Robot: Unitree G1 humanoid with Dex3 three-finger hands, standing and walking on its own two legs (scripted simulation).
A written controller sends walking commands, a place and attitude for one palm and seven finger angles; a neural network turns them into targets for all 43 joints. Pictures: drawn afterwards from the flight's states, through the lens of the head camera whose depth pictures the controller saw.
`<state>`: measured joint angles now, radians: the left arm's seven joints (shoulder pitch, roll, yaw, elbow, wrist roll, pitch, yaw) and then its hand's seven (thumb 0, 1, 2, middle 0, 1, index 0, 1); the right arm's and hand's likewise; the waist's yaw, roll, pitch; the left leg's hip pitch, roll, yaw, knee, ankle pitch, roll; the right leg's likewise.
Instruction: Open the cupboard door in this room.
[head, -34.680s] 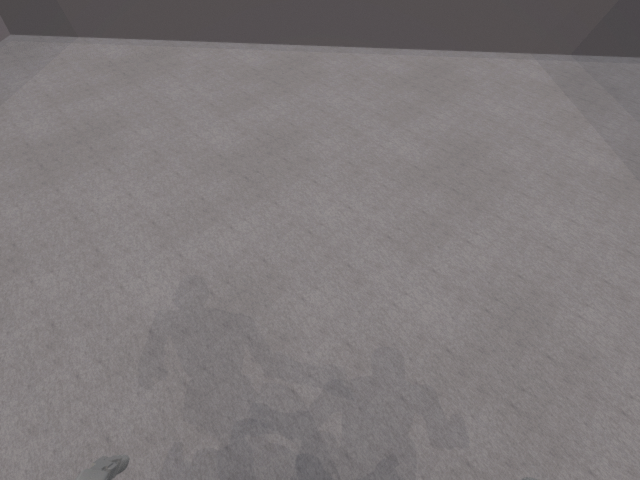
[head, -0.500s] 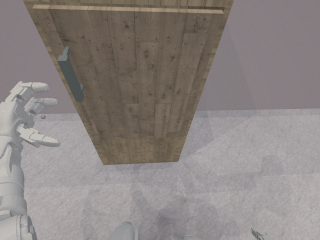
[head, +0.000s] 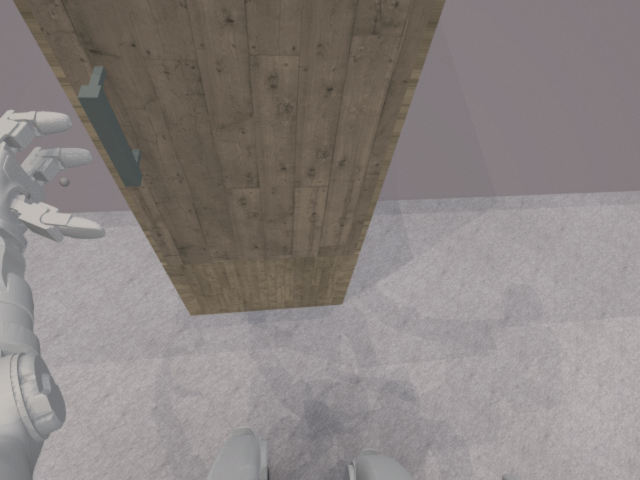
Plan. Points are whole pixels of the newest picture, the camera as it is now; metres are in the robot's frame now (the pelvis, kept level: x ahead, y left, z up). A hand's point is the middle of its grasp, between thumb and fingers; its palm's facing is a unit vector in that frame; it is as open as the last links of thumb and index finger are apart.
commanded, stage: move the hooked fingers beside the handle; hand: left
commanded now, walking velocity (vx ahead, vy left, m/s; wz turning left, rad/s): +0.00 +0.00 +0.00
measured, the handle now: (117, 130) +0.53 +0.27 +0.08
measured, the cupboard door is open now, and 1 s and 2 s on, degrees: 0 0 0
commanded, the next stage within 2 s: slide the fingers in behind the handle in 1.46 s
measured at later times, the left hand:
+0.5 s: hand (59, 148) +0.49 +0.33 +0.09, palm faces +0.09 -1.00 -0.01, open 14.0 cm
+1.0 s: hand (72, 163) +0.47 +0.31 +0.09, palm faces +0.10 -1.00 +0.01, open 14.0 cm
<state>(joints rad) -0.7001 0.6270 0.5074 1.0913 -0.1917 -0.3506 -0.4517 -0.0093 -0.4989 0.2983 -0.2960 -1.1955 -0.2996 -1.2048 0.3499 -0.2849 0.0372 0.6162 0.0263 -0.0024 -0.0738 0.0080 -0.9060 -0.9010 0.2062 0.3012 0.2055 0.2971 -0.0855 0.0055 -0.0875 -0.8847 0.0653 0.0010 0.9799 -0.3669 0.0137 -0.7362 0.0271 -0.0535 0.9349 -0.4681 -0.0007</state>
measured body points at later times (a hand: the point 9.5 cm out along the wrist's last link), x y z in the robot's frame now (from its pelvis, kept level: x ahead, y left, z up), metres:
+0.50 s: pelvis +0.00 +0.00 -0.02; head +0.15 +0.04 +0.41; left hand +0.48 +0.38 +0.09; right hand +0.00 -0.28 -0.11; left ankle +0.06 +0.11 -0.68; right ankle -0.01 -0.13 -0.68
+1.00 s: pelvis +0.01 +0.01 +0.00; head +0.12 +0.04 +0.43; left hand +0.46 +0.36 +0.09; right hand +0.06 -0.27 -0.10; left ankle +0.06 +0.11 -0.68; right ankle -0.01 -0.13 -0.68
